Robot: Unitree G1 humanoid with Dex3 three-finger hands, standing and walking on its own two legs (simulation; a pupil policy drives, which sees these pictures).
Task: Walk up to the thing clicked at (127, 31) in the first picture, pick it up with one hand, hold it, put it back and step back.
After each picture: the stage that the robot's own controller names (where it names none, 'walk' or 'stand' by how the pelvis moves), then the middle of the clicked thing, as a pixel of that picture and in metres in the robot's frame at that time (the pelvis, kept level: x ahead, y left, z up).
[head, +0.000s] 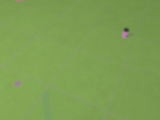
stand; (125, 32) +1.69 -0.59 -0.72
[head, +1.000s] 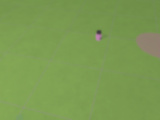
walk; (98, 35) +1.65 -0.10 -0.69
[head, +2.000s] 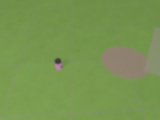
walk; (58, 64) +1.11 +0.28 -0.72
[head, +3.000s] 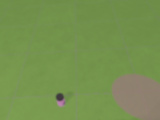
walk; (60, 99) +0.72 +0.25 -0.72
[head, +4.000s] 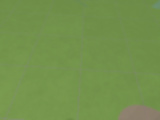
walk; out of the picture +0.50 +0.16 -0.70
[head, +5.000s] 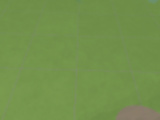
stand; out of the picture +0.45 +0.17 -0.72
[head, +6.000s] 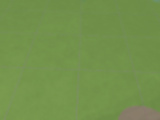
stand; out of the picture +0.44 +0.17 -0.72
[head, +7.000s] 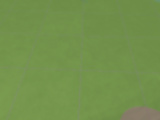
stand; out of the picture +0.44 +0.16 -0.73
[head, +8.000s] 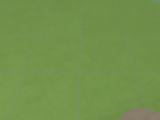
stand; out of the picture +0.42 +0.17 -0.73
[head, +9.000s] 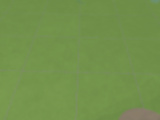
stand; out of the picture +0.42 +0.18 -0.73
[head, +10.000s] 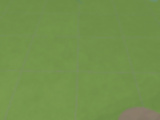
stand; out of the picture +0.42 +0.18 -0.73
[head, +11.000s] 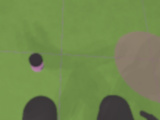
go down; (36, 62) +0.50 +0.19 -0.40
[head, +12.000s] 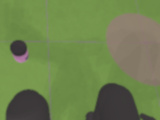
approach; (20, 51) +0.51 +0.22 -0.31
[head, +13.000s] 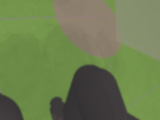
close in; out of the picture +0.50 +0.27 -0.23
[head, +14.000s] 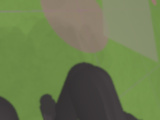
close; out of the picture +0.49 +0.28 -0.23
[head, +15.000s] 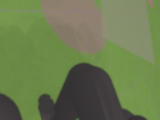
lift; out of the picture +0.44 +0.23 -0.24
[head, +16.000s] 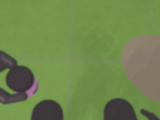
lift; (24, 83) +0.34 +0.19 -0.03
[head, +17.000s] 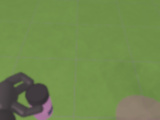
hold; (40, 102) +0.31 +0.14 +0.01
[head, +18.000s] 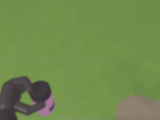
hold; (42, 98) +0.32 +0.14 +0.00
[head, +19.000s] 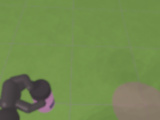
crouch; (42, 96) +0.33 +0.13 -0.04
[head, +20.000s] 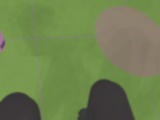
lower; out of the picture +0.50 +0.22 -0.10
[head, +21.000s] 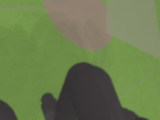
lower; out of the picture +0.46 +0.27 -0.24
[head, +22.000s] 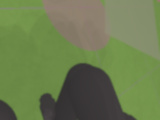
lower; out of the picture +0.46 +0.27 -0.24
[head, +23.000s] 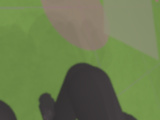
lower; out of the picture +0.47 +0.27 -0.24
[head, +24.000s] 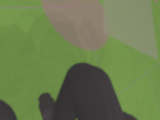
lower; out of the picture +0.47 +0.27 -0.24
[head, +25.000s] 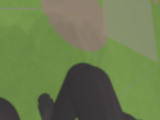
draw back; out of the picture +0.47 +0.25 -0.24
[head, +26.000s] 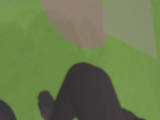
rise; out of the picture +0.47 +0.24 -0.25
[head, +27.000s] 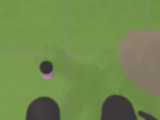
walk; (47, 70) +0.48 +0.16 -0.39
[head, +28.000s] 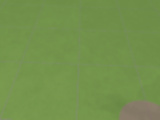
stand; out of the picture +0.41 +0.12 -0.66
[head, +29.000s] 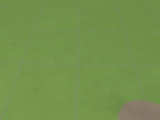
stand; out of the picture +0.42 +0.14 -0.67
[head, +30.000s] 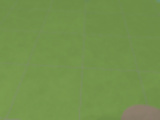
stand; out of the picture +0.42 +0.12 -0.70
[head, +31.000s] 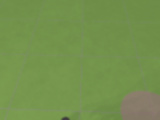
walk; out of the picture +0.44 +0.12 -0.71
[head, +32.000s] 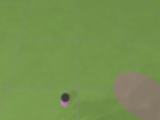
walk; (65, 100) +0.59 +0.07 -0.71
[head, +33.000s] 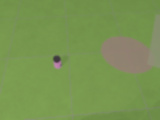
walk; (57, 62) +0.91 +0.23 -0.68
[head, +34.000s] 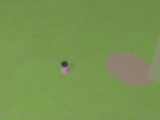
stand; (64, 67) +1.07 +0.16 -0.71
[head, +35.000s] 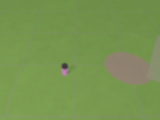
stand; (65, 69) +1.08 +0.16 -0.73
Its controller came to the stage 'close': yes
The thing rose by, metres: 0.70
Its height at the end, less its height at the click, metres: +0.00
